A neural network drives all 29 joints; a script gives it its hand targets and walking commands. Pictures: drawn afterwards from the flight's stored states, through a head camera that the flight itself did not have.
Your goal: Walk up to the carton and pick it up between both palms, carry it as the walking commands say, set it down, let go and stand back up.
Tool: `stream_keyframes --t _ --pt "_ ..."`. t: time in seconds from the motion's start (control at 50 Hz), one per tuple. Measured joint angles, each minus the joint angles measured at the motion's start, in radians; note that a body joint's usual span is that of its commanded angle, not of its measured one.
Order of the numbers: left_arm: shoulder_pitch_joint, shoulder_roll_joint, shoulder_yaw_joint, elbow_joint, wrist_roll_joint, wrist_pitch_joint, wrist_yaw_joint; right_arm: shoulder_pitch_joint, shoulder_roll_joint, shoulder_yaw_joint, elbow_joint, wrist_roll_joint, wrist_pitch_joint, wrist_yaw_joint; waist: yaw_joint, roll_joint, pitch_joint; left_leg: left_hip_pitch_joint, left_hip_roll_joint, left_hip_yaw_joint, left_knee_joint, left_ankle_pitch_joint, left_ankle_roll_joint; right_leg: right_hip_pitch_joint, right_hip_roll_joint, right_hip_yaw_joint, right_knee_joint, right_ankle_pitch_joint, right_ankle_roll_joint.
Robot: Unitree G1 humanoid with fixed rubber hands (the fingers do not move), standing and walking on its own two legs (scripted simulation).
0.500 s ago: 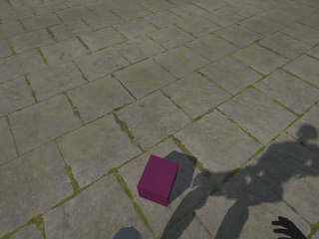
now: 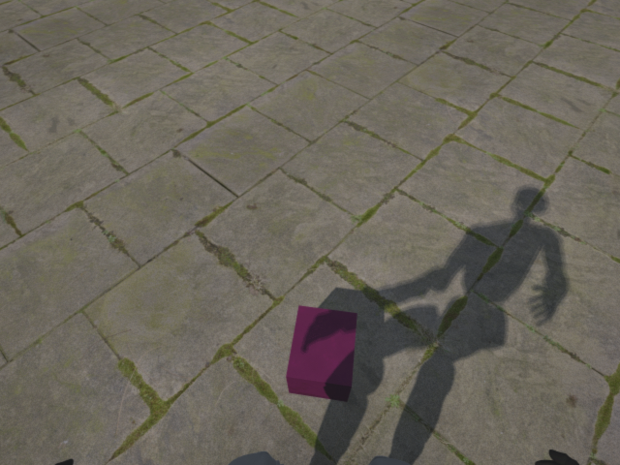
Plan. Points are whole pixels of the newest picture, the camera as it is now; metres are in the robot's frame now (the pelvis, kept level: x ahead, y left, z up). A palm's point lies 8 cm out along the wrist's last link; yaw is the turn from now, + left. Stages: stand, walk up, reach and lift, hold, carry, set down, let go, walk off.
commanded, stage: walk up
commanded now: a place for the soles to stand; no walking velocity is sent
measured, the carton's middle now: (322, 353) +0.49 -0.01 -0.66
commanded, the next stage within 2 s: reach and lift in 1.90 s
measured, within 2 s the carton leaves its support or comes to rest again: neither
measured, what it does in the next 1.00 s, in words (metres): steps on the spot: left foot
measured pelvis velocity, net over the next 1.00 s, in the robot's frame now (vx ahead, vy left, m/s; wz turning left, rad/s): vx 0.03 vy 0.04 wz -0.15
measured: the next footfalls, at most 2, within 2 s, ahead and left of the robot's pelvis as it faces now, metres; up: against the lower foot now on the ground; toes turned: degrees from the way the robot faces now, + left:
left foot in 0.18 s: +0.11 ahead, +0.16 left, +0.00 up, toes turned -7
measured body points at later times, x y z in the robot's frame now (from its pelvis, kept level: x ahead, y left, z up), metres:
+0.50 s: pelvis +0.03 +0.07 +0.00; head +0.07 +0.08 +0.45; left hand +0.18 +0.40 -0.09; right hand +0.11 -0.27 -0.07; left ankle +0.07 +0.16 -0.71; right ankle +0.03 -0.09 -0.71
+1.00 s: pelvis +0.03 +0.04 +0.00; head +0.05 +0.03 +0.45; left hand +0.19 +0.36 -0.07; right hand +0.10 -0.31 -0.08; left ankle +0.07 +0.16 -0.71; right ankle +0.03 -0.09 -0.71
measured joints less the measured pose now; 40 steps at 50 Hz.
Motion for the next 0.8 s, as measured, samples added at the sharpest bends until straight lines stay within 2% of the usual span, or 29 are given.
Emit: stream_keyframes --t 0.02,0.08,0.12,0.16,0.2,0.26,0.28,0.34,0.36,0.58,0.64,0.8 --pt "0.000 -0.002 0.000 0.000 0.003 -0.001 0.001 -0.003 0.000 0.000 0.001 0.001 -0.001 -0.003 0.001 0.003 0.005 -0.007 -0.007 -0.011 0.042 -0.048 -0.002 0.001 -0.001 0.008 0.005 0.051 0.003" --pt "0.000 -0.004 0.000 0.000 0.005 -0.001 0.007 -0.008 0.000 0.000 0.000 0.001 -0.002 -0.010 0.000 0.012 0.005 -0.051 -0.025 -0.089 0.155 -0.155 -0.009 0.011 -0.004 0.027 0.014 0.049 0.007" --pt "0.000 -0.004 0.000 0.000 0.005 -0.001 0.004 -0.012 0.000 0.000 0.000 0.003 -0.012 -0.015 0.000 0.010 0.005 -0.058 -0.016 -0.120 0.147 -0.146 -0.012 0.012 -0.010 0.052 0.014 0.040 0.011" --pt "0.000 -0.004 -0.001 0.000 0.006 -0.001 -0.004 -0.011 -0.001 0.000 -0.001 0.006 -0.024 -0.021 -0.002 0.012 0.001 -0.027 0.000 -0.137 0.046 -0.051 -0.012 0.011 -0.012 0.077 0.019 0.035 0.039" --pt "-0.014 -0.006 0.000 0.000 0.006 0.002 -0.014 -0.009 0.001 0.002 0.003 0.006 -0.043 -0.033 -0.001 0.007 0.005 -0.003 0.000 -0.129 0.009 0.021 -0.032 0.010 -0.014 0.098 0.049 0.013 0.044" --pt "-0.028 -0.006 -0.001 0.000 0.005 0.008 -0.023 -0.009 0.001 0.004 0.004 0.006 -0.061 -0.043 0.000 0.005 -0.004 0.008 0.001 -0.112 0.007 -0.004 -0.038 0.009 -0.012 0.096 0.065 -0.087 0.041" --pt "-0.032 -0.006 -0.001 0.000 0.005 0.008 -0.025 -0.010 0.001 0.004 0.004 0.006 -0.065 -0.045 0.000 0.004 -0.005 0.008 0.002 -0.109 0.007 -0.009 -0.038 0.009 -0.012 0.093 0.065 -0.088 0.037" --pt "-0.033 -0.006 -0.001 0.000 0.005 0.008 -0.029 -0.013 0.001 0.005 0.004 0.015 -0.070 -0.051 0.000 -0.014 -0.005 0.008 -0.001 -0.087 0.008 -0.017 -0.038 0.012 -0.012 0.093 0.059 0.060 0.024" --pt "-0.033 -0.006 -0.001 0.000 0.005 0.008 -0.031 -0.013 0.001 0.005 0.004 0.018 -0.070 -0.052 0.000 -0.020 -0.005 0.008 -0.002 -0.079 0.011 -0.020 -0.038 0.016 -0.014 0.098 0.052 0.073 0.020" --pt "-0.075 -0.006 -0.001 0.000 0.005 0.023 -0.041 -0.014 0.001 0.007 0.004 0.027 -0.070 -0.058 0.000 -0.035 -0.014 0.014 0.007 -0.042 0.014 -0.015 -0.031 0.018 -0.014 0.116 0.044 0.017 0.023" --pt "-0.079 -0.006 -0.001 0.000 0.005 0.023 -0.045 -0.014 0.001 0.008 0.010 0.027 -0.068 -0.058 0.000 -0.037 -0.016 0.018 0.008 -0.036 0.010 -0.009 -0.034 0.018 -0.014 0.124 0.043 0.010 0.051" --pt "-0.081 -0.006 -0.001 0.000 0.005 0.023 -0.054 -0.016 0.001 0.008 0.014 0.027 -0.067 -0.058 0.000 -0.037 -0.035 0.027 0.012 -0.042 -0.013 0.001 -0.038 0.018 -0.010 0.118 0.043 0.015 0.063"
